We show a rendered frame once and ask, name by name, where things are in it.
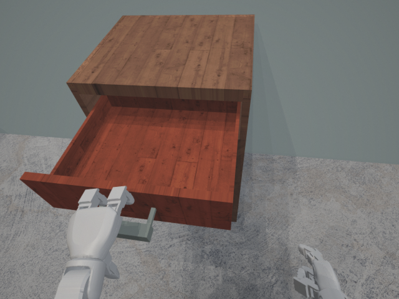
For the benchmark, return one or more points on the left robot hand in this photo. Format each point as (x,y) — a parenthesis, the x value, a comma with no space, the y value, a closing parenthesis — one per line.
(92,230)

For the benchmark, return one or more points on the cabinet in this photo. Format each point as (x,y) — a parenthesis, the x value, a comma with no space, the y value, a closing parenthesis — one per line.
(196,57)

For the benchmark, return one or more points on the right robot hand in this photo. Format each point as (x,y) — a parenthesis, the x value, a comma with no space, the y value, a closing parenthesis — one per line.
(309,282)

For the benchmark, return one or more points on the drawer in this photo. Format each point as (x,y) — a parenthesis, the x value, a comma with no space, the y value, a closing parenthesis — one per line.
(176,155)

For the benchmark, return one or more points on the left robot forearm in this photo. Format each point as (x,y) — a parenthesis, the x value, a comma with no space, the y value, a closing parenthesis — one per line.
(82,279)

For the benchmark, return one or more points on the handle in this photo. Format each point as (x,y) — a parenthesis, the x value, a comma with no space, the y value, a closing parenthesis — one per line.
(137,231)

